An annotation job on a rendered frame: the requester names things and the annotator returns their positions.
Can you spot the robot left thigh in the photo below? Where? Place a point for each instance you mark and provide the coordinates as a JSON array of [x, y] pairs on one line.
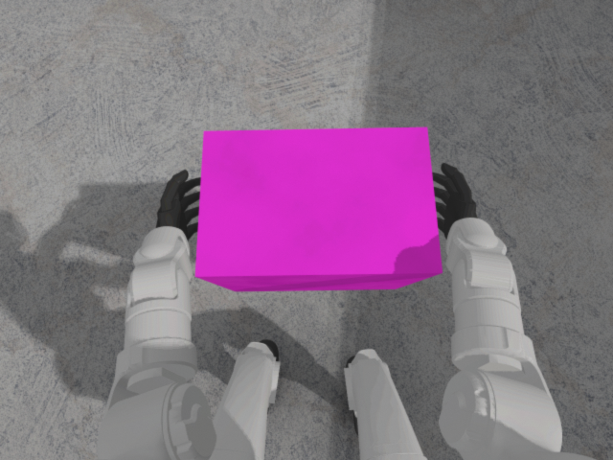
[[240, 420]]

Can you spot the left robot forearm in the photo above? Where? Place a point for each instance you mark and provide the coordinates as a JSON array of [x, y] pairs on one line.
[[158, 346]]

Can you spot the carton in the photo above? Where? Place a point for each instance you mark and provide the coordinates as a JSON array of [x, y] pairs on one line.
[[317, 209]]

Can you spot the robot left shin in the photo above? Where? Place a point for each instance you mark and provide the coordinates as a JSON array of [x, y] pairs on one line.
[[256, 347]]

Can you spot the robot right hand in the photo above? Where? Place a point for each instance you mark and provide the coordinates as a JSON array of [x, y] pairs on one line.
[[457, 197]]

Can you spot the robot right upper arm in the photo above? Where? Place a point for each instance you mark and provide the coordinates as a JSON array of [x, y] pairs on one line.
[[489, 417]]

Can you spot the robot left hand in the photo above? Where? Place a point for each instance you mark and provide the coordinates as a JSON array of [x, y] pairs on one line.
[[173, 204]]

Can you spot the right robot forearm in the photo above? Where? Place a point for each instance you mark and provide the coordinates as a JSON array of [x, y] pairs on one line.
[[489, 333]]

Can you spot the robot left upper arm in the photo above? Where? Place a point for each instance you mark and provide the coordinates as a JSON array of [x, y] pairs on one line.
[[172, 422]]

